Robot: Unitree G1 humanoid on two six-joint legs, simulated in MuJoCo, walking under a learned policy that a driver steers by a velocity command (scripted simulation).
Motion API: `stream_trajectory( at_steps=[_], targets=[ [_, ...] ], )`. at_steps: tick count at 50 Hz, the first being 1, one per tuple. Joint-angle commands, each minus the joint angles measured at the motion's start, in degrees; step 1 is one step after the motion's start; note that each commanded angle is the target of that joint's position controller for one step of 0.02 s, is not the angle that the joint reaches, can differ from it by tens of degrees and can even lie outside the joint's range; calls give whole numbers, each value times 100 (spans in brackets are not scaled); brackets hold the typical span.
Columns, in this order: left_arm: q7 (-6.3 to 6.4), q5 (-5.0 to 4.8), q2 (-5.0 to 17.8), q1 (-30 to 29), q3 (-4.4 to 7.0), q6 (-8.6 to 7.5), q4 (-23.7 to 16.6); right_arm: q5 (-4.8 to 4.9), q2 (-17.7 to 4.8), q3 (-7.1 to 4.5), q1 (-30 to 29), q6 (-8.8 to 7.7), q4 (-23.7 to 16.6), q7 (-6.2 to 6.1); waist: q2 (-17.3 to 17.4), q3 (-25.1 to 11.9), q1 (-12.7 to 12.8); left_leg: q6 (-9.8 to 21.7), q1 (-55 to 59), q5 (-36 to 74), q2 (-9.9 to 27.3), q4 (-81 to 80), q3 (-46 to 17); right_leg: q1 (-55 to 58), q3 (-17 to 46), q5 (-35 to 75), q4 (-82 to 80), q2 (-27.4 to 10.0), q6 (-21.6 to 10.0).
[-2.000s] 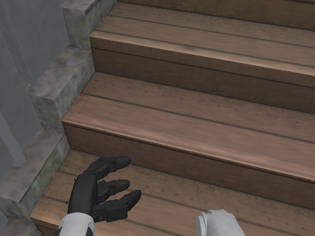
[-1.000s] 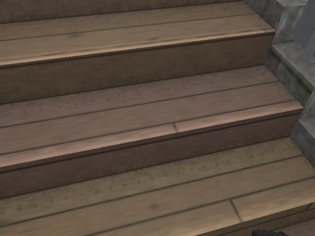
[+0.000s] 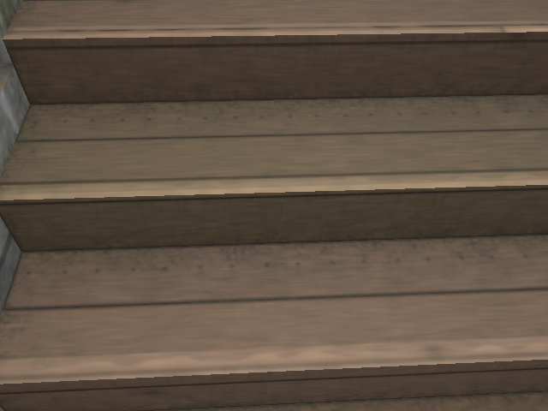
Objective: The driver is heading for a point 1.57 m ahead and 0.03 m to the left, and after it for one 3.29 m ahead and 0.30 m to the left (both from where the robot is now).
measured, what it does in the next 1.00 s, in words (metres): climbs: right foot 0.16 m higher, then left foot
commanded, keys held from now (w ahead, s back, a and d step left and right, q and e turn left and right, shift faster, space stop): e+shift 0.08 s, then shift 0.26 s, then q+shift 0.52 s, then shift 0.14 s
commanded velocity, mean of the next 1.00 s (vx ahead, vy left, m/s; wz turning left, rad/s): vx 0.09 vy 0.00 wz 0.13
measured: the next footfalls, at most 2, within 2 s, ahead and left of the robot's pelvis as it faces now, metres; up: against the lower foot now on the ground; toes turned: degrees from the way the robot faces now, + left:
right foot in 0.26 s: +0.30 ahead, -0.14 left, +0.16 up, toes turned -10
left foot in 0.72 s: +0.28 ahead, +0.12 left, +0.16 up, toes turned +4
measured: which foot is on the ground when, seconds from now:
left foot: down 0.00-0.28, up 0.30-0.70, down 0.72-1.00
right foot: up 0.00-0.24, down 0.26-0.74, up 0.76-1.00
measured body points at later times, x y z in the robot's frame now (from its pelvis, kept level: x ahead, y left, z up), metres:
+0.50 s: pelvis +0.20 -0.03 +0.17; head +0.20 -0.02 +0.62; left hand +0.25 +0.21 +0.02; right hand +0.28 -0.29 +0.05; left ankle +0.22 +0.14 -0.40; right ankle +0.26 -0.13 -0.55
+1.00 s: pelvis +0.24 +0.02 +0.19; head +0.24 +0.04 +0.64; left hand +0.42 +0.32 +0.13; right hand +0.41 -0.20 +0.10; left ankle +0.24 +0.11 -0.55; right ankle +0.23 -0.13 -0.41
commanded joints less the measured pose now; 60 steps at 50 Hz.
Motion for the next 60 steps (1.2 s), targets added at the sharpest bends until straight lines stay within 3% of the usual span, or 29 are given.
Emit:
stream_trajectory(
  at_steps=[1, 4, 7, 9, 12, 13, 14, 15, 16, 17, 19, 21, 24, 26, 28, 31, 34, 36, 37, 38, 39, 40, 43, 45, 48, 52, 56, 59, 60],
  targets=[
    [-108, -62, -1046, -269, -619, 301, -765, -287, 649, 106, -250, -213, 330, -49, 306, -440, 645, 778, 1328, 3137, 1178, -2234, -549, -1634, -248, -889, 139, -812, -253],
    [-166, -105, -923, -903, -845, 355, -1117, -517, 268, 109, 66, -394, 788, -218, 352, -75, 802, 598, 784, 2107, 816, -3013, 138, -1877, -519, -841, 327, -718, -576],
    [-221, -129, -359, -2236, -892, 601, -1658, -386, -820, -87, 238, -217, 702, 48, 380, -264, 561, 861, 672, 2322, 1028, -4210, 367, -811, -999, -706, -2887, -992, -154],
    [-316, -106, -540, -2094, -905, 762, -1447, -218, -1256, -203, 520, -412, 564, 122, 1060, -215, 635, 947, 1325, 6245, 1185, -3871, 567, -83, -1557, -501, -3019, -549, 87],
    [-187, -180, 110, -867, -702, 610, -926, 93, -2158, -531, 787, -592, 318, 89, 1087, -626, 884, 575, 2947, 9819, 1283, -2254, 453, 1079, -1905, 292, -5307, 354, 292],
    [18, -122, 341, -152, -522, 570, -638, -66, -2095, -588, 714, -530, 236, 160, 1357, -863, 1092, 352, 2235, 9733, 1325, -1376, 314, 2611, -1315, 1166, -6198, 382, 90],
    [331, -186, 792, 712, -420, 525, -391, -393, -1306, -404, 964, -496, -263, 303, -231, -2610, 866, -115, 309, 6406, 676, 636, 40, 5416, 1098, 3897, -6750, -545, -943],
    [311, 215, 1429, 1791, -233, 599, -109, -217, -1452, -531, 1412, -232, -197, 620, -1315, -3226, 1006, -321, -580, 283, -580, 3309, -974, 5902, 4172, 3294, -9037, -1784, -1691],
    [218, 324, 1655, 1621, 23, 383, 277, -8, -1293, -605, 1246, -76, -61, 634, -962, -1755, 979, -200, -1668, 627, -878, 5314, -2444, 4862, 3970, 1626, -9393, -1958, -1144],
    [212, 272, 1317, 897, -74, 200, 381, 65, -1079, -604, 726, -33, -165, 504, -837, -799, 633, -129, -2320, 793, -866, 6168, -2532, 3726, 3339, 316, -9350, -1677, -751],
    [171, -111, 122, -513, -347, -93, 702, -160, -251, -241, 989, -120, 82, 281, -153, -202, -310, 266, -2461, 1124, -505, 6245, -2388, 2244, 1854, -619, -9024, -1135, -340],
    [159, 149, -687, -1084, -606, -26, 650, -49, -109, -127, 1092, -114, 268, 198, 526, -328, -598, 261, -2232, 1169, -309, 5852, -2192, 1747, 1136, -159, -9312, -1163, -175],
    [200, -9, -348, -1526, -560, -105, 204, 206, -249, -150, 738, -162, 370, 302, 390, -461, -724, -499, -1317, 545, -28, 4311, -1708, 1656, -319, 415, -9585, -956, 426],
    [183, -97, 378, -2258, -406, -234, -236, 229, -597, -287, 1128, -220, 559, 477, -184, -519, -956, -973, 874, 781, -102, 3238, -1007, 853, -1320, 1041, -9930, -637, 829],
    [341, 15, 1179, -2012, -72, -300, -339, 180, -692, -281, 393, -354, -35, 440, -185, -310, -464, -1128, 627, 699, -161, 2597, -993, 1767, -1019, 1151, -9760, -1239, 237],
    [475, -7, 1002, -1255, 65, -404, -16, 94, -661, -148, 397, -219, -552, 110, -176, 171, -159, -748, -384, -8, 416, 1453, -1654, 3585, -37, 2093, -9474, -2521, -503],
    [583, -59, 771, -1281, 105, -410, -103, 85, -484, -119, 584, -138, -761, -124, -141, 61, -20, -609, 67, 13, 76, 303, -1054, 4085, -175, 1970, -9206, -2629, -444],
    [618, -100, 521, -1027, 62, -266, -14, 226, -373, -168, 311, -311, -796, -111, 326, 124, 222, -103, 459, 906, -496, -1350, -730, 4205, -646, 487, -8664, -2173, 93],
    [674, -105, 228, -772, 20, -209, -225, 164, -820, -281, 331, -458, -819, -187, 1481, -178, 563, 809, 899, 3226, 49, -1956, -2046, 3982, -1579, -145, -7449, -1230, 802],
    [813, -187, 364, -1448, 25, -290, -882, 254, -1478, -448, 698, -588, -850, -149, 2342, -254, 157, 2104, 2067, 3676, 1034, -2215, -4229, 1944, -1669, -1065, -6429, -64, 1462],
    [801, -107, 458, -2424, 28, -239, -1070, -8, -1341, -485, 1204, -676, -638, -36, 1863, -355, -545, 2052, 2690, 3176, 1181, -2378, -4469, 882, -824, -1736, -5137, 104, 1576],
    [773, -55, 253, -2612, -23, -168, -1197, -171, -1274, -505, 1173, -678, -492, 33, 1443, -372, -607, 1616, 2737, 2622, 1009, -2140, -4109, 410, -326, -1600, -3820, -82, 1550],
    [760, 140, 575, -1905, 86, -35, -1142, 158, -989, -429, 195, -414, -1008, -50, 174, -289, -108, 1484, 1655, 3210, 973, -1875, -3659, 687, 10, -1092, -2209, -317, 1458],
    [823, 180, 414, -1892, 70, -5, -1271, 179, -477, -230, 424, -290, -1117, -136, 244, -389, -147, 1455, 1994, 2440, 682, -1763, -3509, 213, -112, -667, -3056, -322, 1645],
    [755, 2, 440, -1553, 17, 10, -1150, 201, -735, -272, 136, -356, -1568, -154, 1036, -416, -245, 1393, 1768, 2407, 628, -1811, -3343, 274, -428, -448, -2944, -327, 1963],
    [424, 144, 196, -1148, -60, 65, -1099, 216, -907, -189, -398, -315, -1872, -179, 654, -331, -84, 983, 420, 2086, 38, -1795, -2780, 2032, -1012, -228, -5220, -354, 1944],
    [186, 35, -14, -855, -200, 110, -1039, 364, -950, -168, -456, -198, -1708, 104, 854, -419, -86, 1181, 920, 1735, 472, -1401, -3530, 2723, -783, -117, -7643, -522, 1730],
    [90, -46, -24, -681, -329, -5, -918, 474, -99, 99, 26, -61, -1306, 444, 338, -615, -190, 243, 805, 889, -152, -1069, -3228, 3912, -168, 2539, -8704, -1055, 986],
    [-79, -121, 58, -1527, -407, -53, -1006, 397, 124, 128, 623, -62, -1243, 506, 61, -624, -1063, -331, 1259, 499, -608, -1198, -2110, 3515, -9, 2386, -8625, -991, 475]
  ],
)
